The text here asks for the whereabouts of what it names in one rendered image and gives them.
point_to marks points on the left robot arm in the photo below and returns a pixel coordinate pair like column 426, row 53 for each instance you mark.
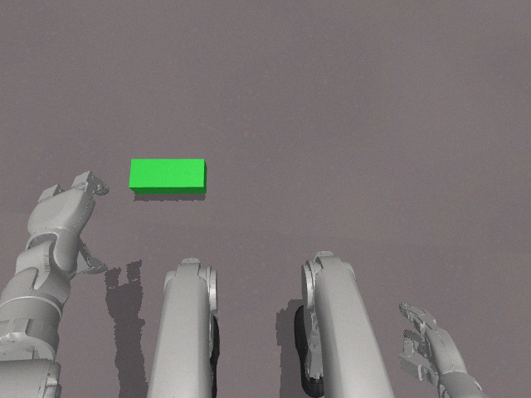
column 31, row 307

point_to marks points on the right robot foot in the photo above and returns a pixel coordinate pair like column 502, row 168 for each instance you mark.
column 313, row 388

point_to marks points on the right robot arm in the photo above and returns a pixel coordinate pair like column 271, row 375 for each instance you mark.
column 459, row 385

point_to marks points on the carton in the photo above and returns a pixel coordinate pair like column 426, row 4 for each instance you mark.
column 168, row 176

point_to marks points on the right robot hand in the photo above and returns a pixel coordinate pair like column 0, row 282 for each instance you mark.
column 437, row 352

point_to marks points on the left robot hand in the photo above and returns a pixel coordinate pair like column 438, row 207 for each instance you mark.
column 70, row 210

